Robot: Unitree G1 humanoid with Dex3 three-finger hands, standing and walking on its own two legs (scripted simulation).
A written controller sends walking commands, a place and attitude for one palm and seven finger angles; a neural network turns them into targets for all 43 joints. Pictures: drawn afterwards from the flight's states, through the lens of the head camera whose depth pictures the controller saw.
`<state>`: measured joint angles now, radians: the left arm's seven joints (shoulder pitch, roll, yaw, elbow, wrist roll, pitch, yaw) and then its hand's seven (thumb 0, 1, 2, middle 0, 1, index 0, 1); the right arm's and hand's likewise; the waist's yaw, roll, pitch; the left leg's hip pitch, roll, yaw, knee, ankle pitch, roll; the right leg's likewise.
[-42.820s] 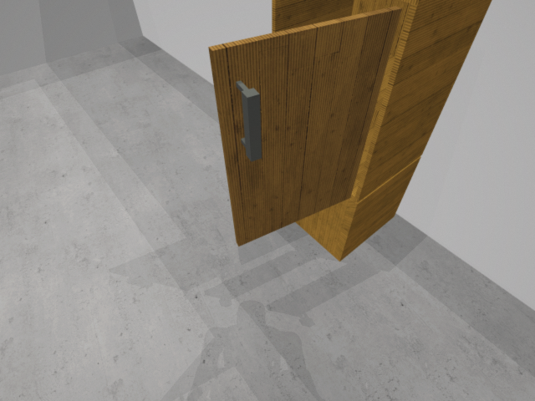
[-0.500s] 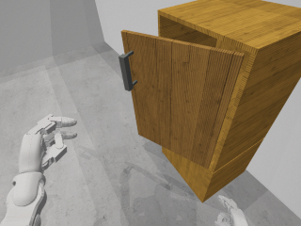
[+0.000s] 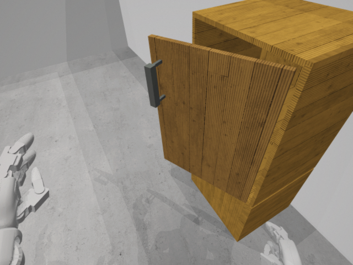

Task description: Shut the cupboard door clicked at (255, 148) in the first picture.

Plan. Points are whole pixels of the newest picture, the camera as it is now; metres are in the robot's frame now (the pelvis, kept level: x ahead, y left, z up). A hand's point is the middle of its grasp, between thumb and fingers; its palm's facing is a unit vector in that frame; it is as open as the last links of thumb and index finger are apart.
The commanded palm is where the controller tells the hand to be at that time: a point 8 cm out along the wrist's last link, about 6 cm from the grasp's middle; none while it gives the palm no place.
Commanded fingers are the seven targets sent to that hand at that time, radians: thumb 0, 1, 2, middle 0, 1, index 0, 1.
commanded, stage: draw the hand back to the body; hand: left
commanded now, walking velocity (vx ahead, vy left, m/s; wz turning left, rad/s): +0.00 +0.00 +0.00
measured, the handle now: (157, 83) +0.63 +0.15 +0.10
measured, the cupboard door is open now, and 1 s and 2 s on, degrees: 25 25 25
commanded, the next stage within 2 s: step back with the hand held close in 0.10 s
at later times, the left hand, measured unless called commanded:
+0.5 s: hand (49, 189) +0.20 +0.26 +0.15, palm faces +0.35 -0.79 -0.50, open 7.4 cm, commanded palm +0.14 +0.30 +0.17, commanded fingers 0.00 0.90 0.90 -0.20 -0.30 -0.20 -0.30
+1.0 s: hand out of the picture +0.08 +0.30 +0.15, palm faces +0.50 -0.73 -0.47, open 7.4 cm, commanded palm +0.01 +0.33 +0.17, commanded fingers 0.00 0.90 0.90 -0.20 -0.30 -0.20 -0.30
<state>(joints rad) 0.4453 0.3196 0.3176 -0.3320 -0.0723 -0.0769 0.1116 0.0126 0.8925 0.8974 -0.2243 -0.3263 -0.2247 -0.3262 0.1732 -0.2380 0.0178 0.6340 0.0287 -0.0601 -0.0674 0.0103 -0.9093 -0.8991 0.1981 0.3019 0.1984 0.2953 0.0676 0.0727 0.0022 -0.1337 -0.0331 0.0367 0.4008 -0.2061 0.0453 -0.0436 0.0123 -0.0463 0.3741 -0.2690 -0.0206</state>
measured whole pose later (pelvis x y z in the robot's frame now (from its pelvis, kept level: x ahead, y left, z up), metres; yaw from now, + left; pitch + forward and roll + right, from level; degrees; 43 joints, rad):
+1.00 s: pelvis -0.11 +0.02 -0.02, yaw +5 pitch -1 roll -2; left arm 0.51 0.42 0.43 -0.49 -0.02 -0.19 0.14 0.01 0.89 0.90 -0.21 -0.31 -0.21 -0.31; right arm 0.25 -0.23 0.01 0.57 0.02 0.00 -0.09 0.01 -0.91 -0.90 0.20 0.30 0.20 0.30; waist -0.01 0.02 0.01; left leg -0.47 -0.02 0.05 0.64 -0.25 0.07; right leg -0.36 0.03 -0.02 0.61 -0.23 -0.01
